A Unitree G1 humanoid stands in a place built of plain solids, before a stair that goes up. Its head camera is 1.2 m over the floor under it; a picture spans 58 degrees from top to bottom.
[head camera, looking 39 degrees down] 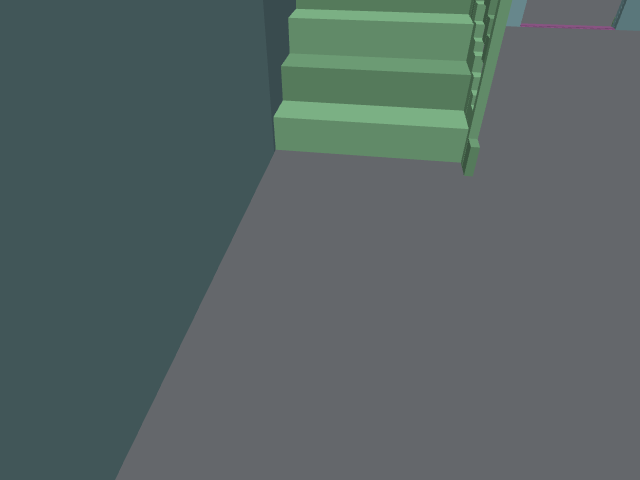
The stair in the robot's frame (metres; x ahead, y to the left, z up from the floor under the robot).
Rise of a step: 0.20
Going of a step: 0.25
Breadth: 1.17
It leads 8 degrees to the right of straight ahead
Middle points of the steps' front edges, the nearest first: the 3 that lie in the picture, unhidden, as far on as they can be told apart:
2.25 -0.27 0.20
2.50 -0.30 0.41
2.75 -0.34 0.61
